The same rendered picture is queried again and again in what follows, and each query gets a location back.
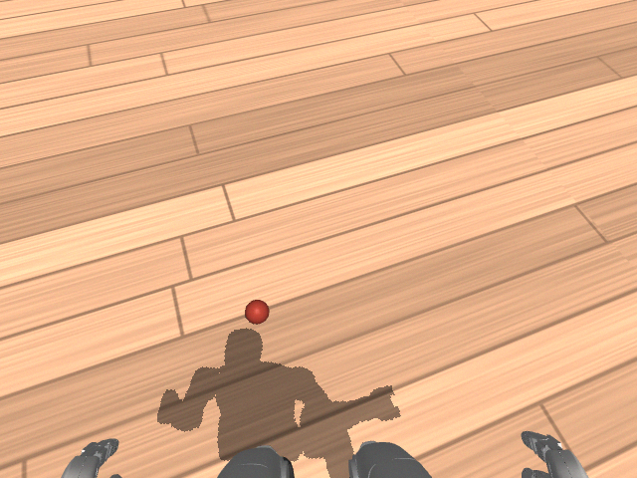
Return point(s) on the left robot hand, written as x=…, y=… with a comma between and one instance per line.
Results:
x=93, y=456

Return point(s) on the right robot hand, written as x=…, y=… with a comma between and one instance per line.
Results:
x=560, y=463

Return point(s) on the ball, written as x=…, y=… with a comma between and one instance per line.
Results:
x=257, y=312

